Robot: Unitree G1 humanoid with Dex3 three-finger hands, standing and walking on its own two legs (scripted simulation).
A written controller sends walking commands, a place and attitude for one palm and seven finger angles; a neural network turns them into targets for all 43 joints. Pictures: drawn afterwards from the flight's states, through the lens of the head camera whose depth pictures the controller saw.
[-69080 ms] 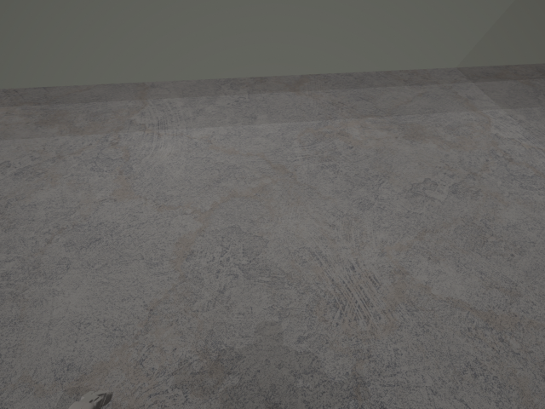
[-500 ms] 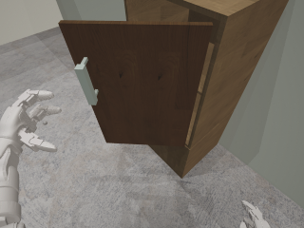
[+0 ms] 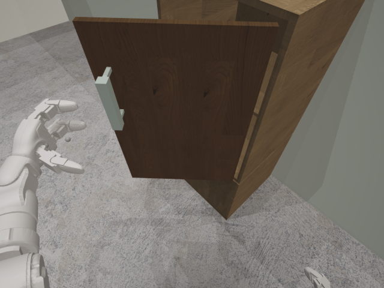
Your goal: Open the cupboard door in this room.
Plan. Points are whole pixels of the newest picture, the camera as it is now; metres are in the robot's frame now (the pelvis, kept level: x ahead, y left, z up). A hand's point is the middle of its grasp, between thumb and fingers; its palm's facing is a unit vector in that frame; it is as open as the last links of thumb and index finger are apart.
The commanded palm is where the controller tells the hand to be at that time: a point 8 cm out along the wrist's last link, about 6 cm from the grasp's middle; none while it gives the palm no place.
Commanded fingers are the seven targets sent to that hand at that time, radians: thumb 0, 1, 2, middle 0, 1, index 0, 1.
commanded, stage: move the hooked fingers beside the handle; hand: left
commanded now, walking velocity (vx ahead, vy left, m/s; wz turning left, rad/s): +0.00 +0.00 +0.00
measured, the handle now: (113, 99) +0.51 +0.20 +0.10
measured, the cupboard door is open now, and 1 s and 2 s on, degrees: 45 45 45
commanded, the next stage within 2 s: slide the fingers in behind the handle in 1.70 s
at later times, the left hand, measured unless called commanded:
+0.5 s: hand (76, 119) +0.43 +0.26 +0.11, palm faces -0.01 -1.00 -0.02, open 14.0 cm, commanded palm +0.41 +0.31 +0.11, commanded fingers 0.00 -0.50 0.30 -0.30 -1.20 -0.30 -1.20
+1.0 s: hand (84, 111) +0.47 +0.26 +0.09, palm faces -0.02 -1.00 -0.01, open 14.0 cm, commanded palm +0.45 +0.32 +0.10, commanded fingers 0.00 -0.50 0.30 -0.30 -1.20 -0.30 -1.20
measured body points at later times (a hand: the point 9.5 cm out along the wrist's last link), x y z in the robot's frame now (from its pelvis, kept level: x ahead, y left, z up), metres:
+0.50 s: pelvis +0.00 +0.01 -0.01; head +0.06 +0.02 +0.44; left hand +0.43 +0.31 +0.12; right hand +0.04 -0.27 -0.11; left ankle +0.02 +0.09 -0.72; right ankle -0.02 -0.12 -0.72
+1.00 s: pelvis +0.00 +0.01 -0.01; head +0.10 +0.02 +0.43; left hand +0.47 +0.31 +0.10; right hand -0.01 -0.28 -0.12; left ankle +0.02 +0.09 -0.72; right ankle -0.02 -0.12 -0.72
